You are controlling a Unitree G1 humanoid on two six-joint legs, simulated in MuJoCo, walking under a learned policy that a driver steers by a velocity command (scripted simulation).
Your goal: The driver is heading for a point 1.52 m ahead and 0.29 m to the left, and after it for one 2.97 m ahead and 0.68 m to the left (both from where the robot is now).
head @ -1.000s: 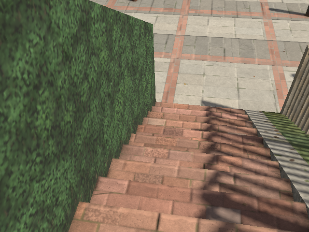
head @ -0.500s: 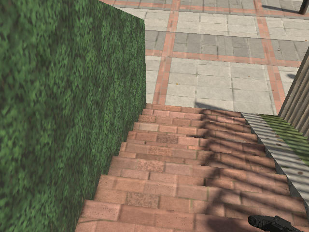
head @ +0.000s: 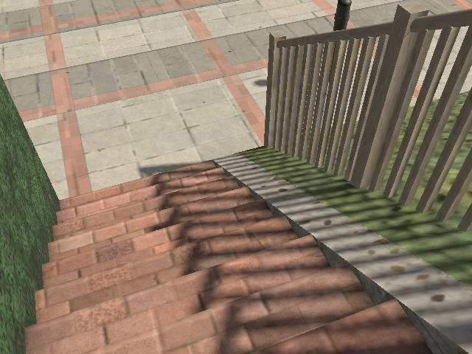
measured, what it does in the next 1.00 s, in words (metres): goes down, turning left: right foot 0.18 m lower, then left foot 0.18 m lower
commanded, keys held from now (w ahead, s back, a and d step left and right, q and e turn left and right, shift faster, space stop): w+e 0.04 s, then w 0.04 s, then w+q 0.92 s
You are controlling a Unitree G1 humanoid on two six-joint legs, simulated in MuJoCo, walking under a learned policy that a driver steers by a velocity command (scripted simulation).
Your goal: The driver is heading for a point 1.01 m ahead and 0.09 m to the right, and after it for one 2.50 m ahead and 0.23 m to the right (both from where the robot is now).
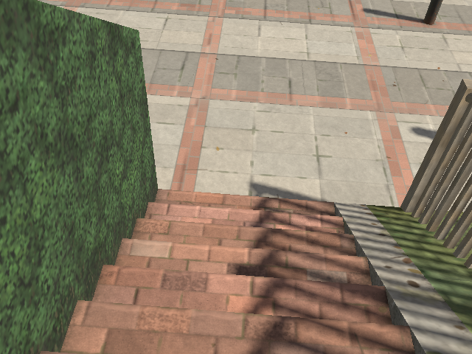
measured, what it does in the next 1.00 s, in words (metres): goes down: right foot 0.18 m lower, then left foot 0.18 m lower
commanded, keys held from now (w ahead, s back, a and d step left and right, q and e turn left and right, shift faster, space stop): w+q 0.14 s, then w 0.14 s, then no key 0.42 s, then e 0.30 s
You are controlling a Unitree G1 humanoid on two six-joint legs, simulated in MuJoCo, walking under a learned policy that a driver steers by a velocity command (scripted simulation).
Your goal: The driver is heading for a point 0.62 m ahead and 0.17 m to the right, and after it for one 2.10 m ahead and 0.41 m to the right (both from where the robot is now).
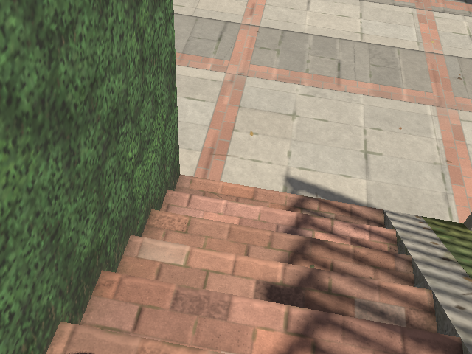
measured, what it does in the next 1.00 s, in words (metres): steps to the right: right foot 0.18 m higher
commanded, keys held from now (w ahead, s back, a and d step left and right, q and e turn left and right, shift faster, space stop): e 0.54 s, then q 0.18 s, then w+q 0.28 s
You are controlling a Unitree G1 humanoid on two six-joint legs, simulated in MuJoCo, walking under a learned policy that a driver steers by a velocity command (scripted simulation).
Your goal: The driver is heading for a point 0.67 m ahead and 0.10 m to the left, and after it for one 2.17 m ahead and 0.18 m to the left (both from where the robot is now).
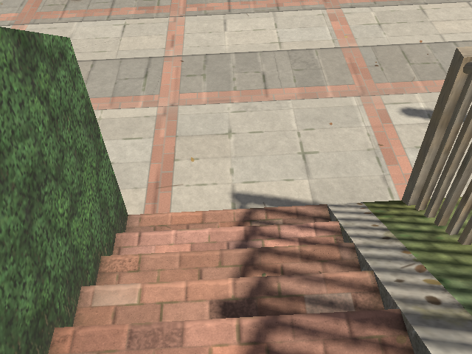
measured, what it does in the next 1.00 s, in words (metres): goes down: left foot 0.18 m lower, then right foot 0.18 m lower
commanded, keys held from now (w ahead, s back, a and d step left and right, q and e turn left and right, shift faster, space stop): w+q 0.38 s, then w+e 0.48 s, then e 0.14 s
